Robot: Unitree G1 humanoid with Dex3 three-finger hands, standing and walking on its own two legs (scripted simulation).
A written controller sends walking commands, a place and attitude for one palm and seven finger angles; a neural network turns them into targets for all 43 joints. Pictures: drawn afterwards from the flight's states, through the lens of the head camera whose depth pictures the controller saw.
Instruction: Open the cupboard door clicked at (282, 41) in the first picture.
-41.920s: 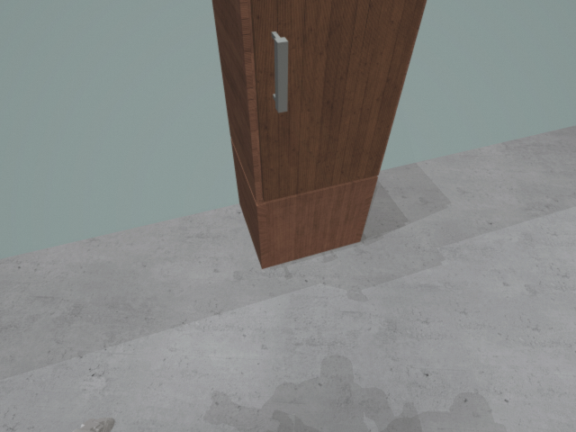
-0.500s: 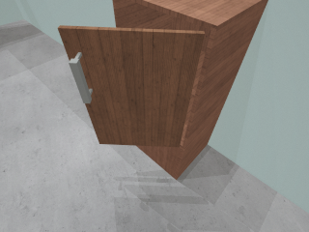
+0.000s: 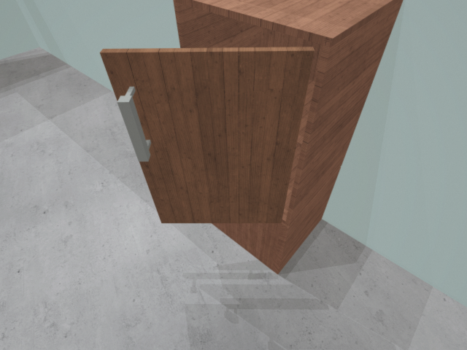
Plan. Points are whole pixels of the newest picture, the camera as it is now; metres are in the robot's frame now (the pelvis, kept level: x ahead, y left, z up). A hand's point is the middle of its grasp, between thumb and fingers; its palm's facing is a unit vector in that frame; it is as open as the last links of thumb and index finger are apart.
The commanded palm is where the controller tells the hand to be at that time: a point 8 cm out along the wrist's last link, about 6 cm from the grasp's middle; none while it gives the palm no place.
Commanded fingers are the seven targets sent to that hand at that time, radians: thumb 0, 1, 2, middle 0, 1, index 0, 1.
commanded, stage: look again from close up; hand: left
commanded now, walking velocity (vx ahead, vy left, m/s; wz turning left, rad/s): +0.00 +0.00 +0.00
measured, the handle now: (138, 125) +0.55 +0.25 +0.09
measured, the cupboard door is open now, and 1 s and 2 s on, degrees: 41 41 41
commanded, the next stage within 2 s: raise the hand with hooked fingers in 0.12 s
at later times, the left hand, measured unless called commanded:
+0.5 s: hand (133, 289) +0.21 +0.18 +0.01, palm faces +0.12 -0.99 -0.02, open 7.8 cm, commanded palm +0.13 +0.24 -0.04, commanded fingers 0.00 0.55 0.75 -0.23 -0.53 -0.23 -0.53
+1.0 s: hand (116, 288) +0.21 +0.21 +0.01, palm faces +0.05 -1.00 -0.07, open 10.7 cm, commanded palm +0.17 +0.27 +0.02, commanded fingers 0.00 -0.03 0.50 -0.27 -0.90 -0.27 -0.90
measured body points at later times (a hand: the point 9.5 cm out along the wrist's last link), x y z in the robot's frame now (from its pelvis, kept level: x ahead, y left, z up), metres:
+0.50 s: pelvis +0.00 +0.00 -0.04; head +0.02 +0.00 +0.41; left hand +0.20 +0.24 +0.01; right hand +0.18 -0.27 -0.09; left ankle -0.01 +0.09 -0.74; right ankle +0.03 -0.10 -0.74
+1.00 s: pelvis +0.00 -0.03 -0.05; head +0.05 -0.04 +0.40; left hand +0.20 +0.26 +0.02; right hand +0.16 -0.24 -0.14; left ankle -0.02 +0.09 -0.74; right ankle +0.03 -0.11 -0.74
